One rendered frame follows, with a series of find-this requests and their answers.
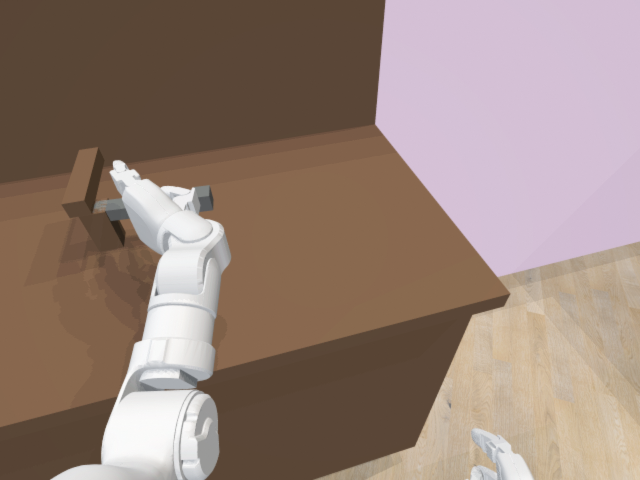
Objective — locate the tap lever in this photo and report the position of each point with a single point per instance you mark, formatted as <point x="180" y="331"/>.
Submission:
<point x="116" y="210"/>

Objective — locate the counter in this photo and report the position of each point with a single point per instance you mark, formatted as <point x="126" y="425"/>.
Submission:
<point x="349" y="287"/>

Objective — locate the left robot hand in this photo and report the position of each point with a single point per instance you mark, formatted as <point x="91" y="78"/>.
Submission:
<point x="148" y="205"/>

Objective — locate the robot left forearm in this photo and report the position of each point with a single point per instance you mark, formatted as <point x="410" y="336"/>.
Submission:
<point x="176" y="349"/>

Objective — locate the left robot upper arm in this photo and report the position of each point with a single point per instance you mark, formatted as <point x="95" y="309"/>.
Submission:
<point x="157" y="435"/>

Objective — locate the right robot hand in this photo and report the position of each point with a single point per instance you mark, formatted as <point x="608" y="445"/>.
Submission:
<point x="509" y="466"/>

